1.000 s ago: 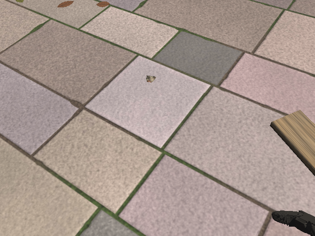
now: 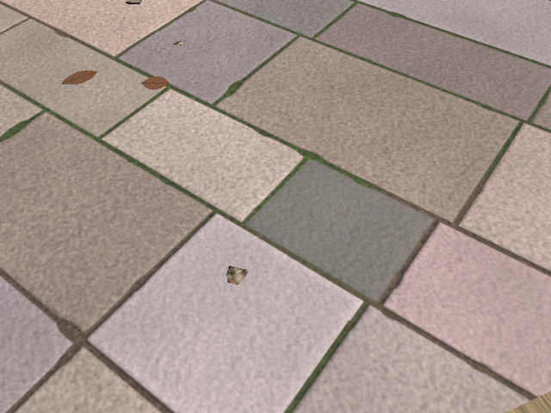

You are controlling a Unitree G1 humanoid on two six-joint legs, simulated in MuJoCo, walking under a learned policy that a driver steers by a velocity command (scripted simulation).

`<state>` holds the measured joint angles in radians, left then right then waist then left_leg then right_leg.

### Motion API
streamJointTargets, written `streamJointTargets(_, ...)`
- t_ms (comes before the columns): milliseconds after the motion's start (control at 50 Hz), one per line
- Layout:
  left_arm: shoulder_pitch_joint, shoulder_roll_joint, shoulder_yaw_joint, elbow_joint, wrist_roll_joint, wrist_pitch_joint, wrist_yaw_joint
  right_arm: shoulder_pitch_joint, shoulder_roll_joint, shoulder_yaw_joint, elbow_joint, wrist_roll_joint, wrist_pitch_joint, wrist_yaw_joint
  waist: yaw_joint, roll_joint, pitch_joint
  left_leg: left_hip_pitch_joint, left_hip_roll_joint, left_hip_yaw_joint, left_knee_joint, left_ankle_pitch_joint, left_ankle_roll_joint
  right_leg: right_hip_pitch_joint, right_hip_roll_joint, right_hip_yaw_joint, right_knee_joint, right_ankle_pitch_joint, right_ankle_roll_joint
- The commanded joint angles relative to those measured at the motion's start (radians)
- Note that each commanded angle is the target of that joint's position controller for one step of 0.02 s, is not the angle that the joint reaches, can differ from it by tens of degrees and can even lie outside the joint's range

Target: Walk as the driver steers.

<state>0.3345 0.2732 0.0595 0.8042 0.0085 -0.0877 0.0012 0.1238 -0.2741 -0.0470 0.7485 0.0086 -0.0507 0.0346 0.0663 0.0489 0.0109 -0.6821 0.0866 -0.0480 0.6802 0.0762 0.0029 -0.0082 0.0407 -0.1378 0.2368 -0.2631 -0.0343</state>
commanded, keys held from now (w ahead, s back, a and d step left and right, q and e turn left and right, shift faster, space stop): q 0.46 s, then no key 0.54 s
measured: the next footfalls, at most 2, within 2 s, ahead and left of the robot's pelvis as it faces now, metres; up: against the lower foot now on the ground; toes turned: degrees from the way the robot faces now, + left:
left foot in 0.12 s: +0.23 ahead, +0.13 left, +0.00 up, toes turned +4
right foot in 0.58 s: +0.27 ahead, -0.09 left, +0.00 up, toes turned +22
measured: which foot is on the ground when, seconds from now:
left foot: up 0.00-0.10, down 0.12-0.58, up 0.60-0.86, down 0.88-1.00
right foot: down 0.00-0.10, up 0.12-0.56, down 0.58-1.00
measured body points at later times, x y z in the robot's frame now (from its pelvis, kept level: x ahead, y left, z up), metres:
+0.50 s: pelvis +0.15 +0.02 -0.01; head +0.18 +0.04 +0.44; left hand +0.23 +0.33 -0.11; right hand +0.37 -0.22 -0.10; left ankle +0.19 +0.12 -0.74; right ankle +0.24 -0.12 -0.71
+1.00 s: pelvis +0.16 +0.01 -0.01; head +0.17 +0.02 +0.44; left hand +0.19 +0.29 -0.12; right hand +0.39 -0.17 -0.11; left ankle +0.10 +0.13 -0.74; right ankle +0.23 -0.11 -0.74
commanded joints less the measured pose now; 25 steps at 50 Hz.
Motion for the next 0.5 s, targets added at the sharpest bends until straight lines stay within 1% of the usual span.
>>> streamJointTargets(20, -0.029, 0.178, 0.044, -0.049, -0.014, 0.009, 0.018, -0.094, -0.053, -0.013, -0.115, -0.003, -0.014, 0.021, -0.008, -0.121, 0.02, 0.069, -0.036, 0.061, -0.064, -0.031, 0.019, -0.023, -0.276, 0.03, 0.038, 0.628, -0.108)
streamJointTargets(40, -0.038, 0.188, 0.048, -0.05, -0.021, 0.019, 0.024, -0.083, -0.067, -0.02, -0.126, -0.004, -0.013, 0.028, -0.02, -0.135, 0.006, 0.083, -0.051, 0.074, -0.078, -0.089, 0.033, 0.007, -0.285, 0.028, 0.089, 0.695, -0.096)
streamJointTargets(60, -0.053, 0.199, 0.053, -0.056, -0.028, 0.028, 0.032, -0.046, -0.086, -0.03, -0.128, -0.008, -0.012, 0.033, -0.043, -0.15, -0.02, 0.128, -0.076, 0.096, -0.09, -0.146, 0.049, 0.026, -0.286, 0.024, 0.161, 0.793, -0.082)
streamJointTargets(80, -0.07, 0.204, 0.056, -0.062, -0.032, 0.039, 0.041, 0.038, -0.111, -0.045, -0.112, -0.01, -0.012, 0.035, -0.087, -0.15, -0.064, 0.224, -0.109, 0.116, -0.13, -0.156, 0.069, 0.026, -0.272, 0.011, 0.276, 0.858, -0.06)
streamJointTargets(100, -0.07, 0.188, 0.05, -0.069, -0.031, 0.045, 0.046, 0.154, -0.159, -0.071, -0.084, -0.011, -0.014, 0.026, -0.143, -0.11, -0.124, 0.386, -0.143, 0.115, -0.212, -0.048, 0.1, -0.02, -0.219, -0.018, 0.466, 0.806, -0.02)
streamJointTargets(120, -0.027, 0.148, 0.032, -0.095, 0.003, 0.037, 0.045, 0.242, -0.259, -0.097, -0.083, -0.015, -0.008, 0.003, -0.163, 0.045, -0.23, 0.667, 0.036, -0.118, -0.175, 0.382, 0.177, -0.251, -0.152, -0.032, 0.779, 0.425, 0.045)
streamJointTargets(140, 0.107, 0.047, -0.001, -0.112, 0.042, 0.02, 0.025, 0.194, -0.321, -0.091, -0.117, -0.028, -0.003, -0.009, -0.046, 0.227, -0.362, 0.956, 0.279, -0.522, -0.115, 0.803, 0.39, -0.594, 0.029, 0.078, 1.128, -0.473, 0.111)
streamJointTargets(160, 0.078, 0.133, 0.007, -0.1, 0.008, 0.009, 0.008, 0.213, -0.261, -0.082, -0.143, -0.021, 0.005, -0.005, -0.126, 0.115, -0.52, 0.98, 0.294, -0.578, -0.19, 0.589, 0.431, -0.631, 0.003, 0.259, 1.217, -0.441, 0.1)
streamJointTargets(180, -0.034, 0.163, 0.016, -0.127, -0.024, 0.013, 0.006, 0.154, -0.211, -0.072, -0.153, -0.013, 0.009, -0.005, -0.137, 0.05, -0.395, 0.884, 0.229, -0.46, -0.226, 0.408, 0.38, -0.697, -0.036, 0.251, 1.19, -0.346, 0.085)
streamJointTargets(200, -0.083, 0.153, 0.015, -0.136, -0.017, 0.023, 0.018, 0.104, -0.174, -0.063, -0.154, 0.005, 0.018, -0.011, -0.114, -0.025, -0.271, 0.745, 0.175, -0.378, -0.258, 0.273, 0.323, -0.719, -0.072, 0.23, 1.115, -0.266, 0.084)
streamJointTargets(220, -0.106, 0.155, 0.019, -0.135, -0.003, 0.039, 0.032, 0.067, -0.152, -0.054, -0.162, 0.009, 0.028, -0.017, -0.089, -0.04, -0.193, 0.599, 0.141, -0.339, -0.297, 0.191, 0.296, -0.682, -0.093, 0.228, 1.047, -0.221, 0.088)
streamJointTargets(240, -0.094, 0.158, 0.024, -0.141, 0.0, 0.055, 0.036, 0.042, -0.154, -0.054, -0.17, -0.001, 0.035, -0.021, -0.055, -0.013, -0.158, 0.481, 0.117, -0.319, -0.329, 0.14, 0.284, -0.612, -0.098, 0.229, 0.996, -0.193, 0.089)
streamJointTargets(260, -0.08, 0.146, 0.023, -0.14, 0.004, 0.065, 0.038, 0.024, -0.163, -0.058, -0.176, -0.013, 0.038, -0.023, -0.037, 0.013, -0.145, 0.41, 0.095, -0.304, -0.347, 0.136, 0.278, -0.564, -0.087, 0.216, 0.956, -0.175, 0.093)
streamJointTargets(280, -0.066, 0.128, 0.018, -0.137, 0.006, 0.068, 0.041, 0.016, -0.17, -0.062, -0.177, -0.019, 0.039, -0.027, -0.028, 0.031, -0.146, 0.377, 0.079, -0.28, -0.35, 0.163, 0.277, -0.539, -0.078, 0.206, 0.906, -0.163, 0.099)
streamJointTargets(300, -0.065, 0.117, 0.015, -0.134, 0.008, 0.069, 0.046, 0.02, -0.177, -0.065, -0.176, -0.02, 0.039, -0.033, -0.027, 0.037, -0.156, 0.367, 0.07, -0.269, -0.345, 0.187, 0.275, -0.529, -0.069, 0.204, 0.857, -0.148, 0.106)
streamJointTargets(320, -0.073, 0.111, 0.013, -0.135, 0.01, 0.069, 0.049, 0.026, -0.185, -0.069, -0.174, -0.017, 0.041, -0.039, -0.031, 0.037, -0.17, 0.372, 0.066, -0.271, -0.339, 0.183, 0.272, -0.529, -0.062, 0.208, 0.816, -0.129, 0.113)
streamJointTargets(360, -0.099, 0.106, 0.011, -0.138, 0.008, 0.074, 0.051, 0.026, -0.193, -0.073, -0.177, -0.007, 0.052, -0.053, -0.042, 0.041, -0.191, 0.379, 0.054, -0.289, -0.335, 0.056, 0.252, -0.523, -0.056, 0.223, 0.747, -0.073, 0.122)
streamJointTargets(400, -0.138, 0.104, 0.011, -0.149, 0.003, 0.077, 0.048, 0.017, -0.192, -0.073, -0.184, -0.002, 0.067, -0.063, -0.055, 0.06, -0.177, 0.361, 0.033, -0.316, -0.346, -0.139, 0.227, -0.51, -0.045, 0.232, 0.674, -0.03, 0.123)
streamJointTargets(440, -0.169, 0.103, 0.012, -0.159, -0.001, 0.074, 0.043, 0.017, -0.191, -0.074, -0.189, -0.003, 0.077, -0.067, -0.068, 0.086, -0.153, 0.351, 0.023, -0.352, -0.352, -0.263, 0.214, -0.488, -0.034, 0.238, 0.598, -0.022, 0.119)
streamJointTargets(460, -0.178, 0.104, 0.013, -0.163, -0.003, 0.069, 0.039, 0.021, -0.19, -0.074, -0.19, -0.004, 0.08, -0.066, -0.075, 0.098, -0.146, 0.356, 0.023, -0.371, -0.347, -0.279, 0.21, -0.474, -0.028, 0.239, 0.56, -0.031, 0.115)
streamJointTargets(500, -0.169, 0.109, 0.015, -0.161, -0.007, 0.058, 0.03, 0.031, -0.177, -0.07, -0.19, -0.007, 0.085, -0.063, -0.084, 0.116, -0.154, 0.397, 0.036, -0.394, -0.312, -0.234, 0.205, -0.435, -0.028, 0.229, 0.482, -0.048, 0.102)
Keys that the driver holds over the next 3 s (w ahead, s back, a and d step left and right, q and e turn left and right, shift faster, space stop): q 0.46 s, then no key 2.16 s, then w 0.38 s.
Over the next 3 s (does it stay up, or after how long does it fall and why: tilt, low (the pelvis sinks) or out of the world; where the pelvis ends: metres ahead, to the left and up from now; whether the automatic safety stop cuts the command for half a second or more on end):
stays up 0.26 0.02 0.00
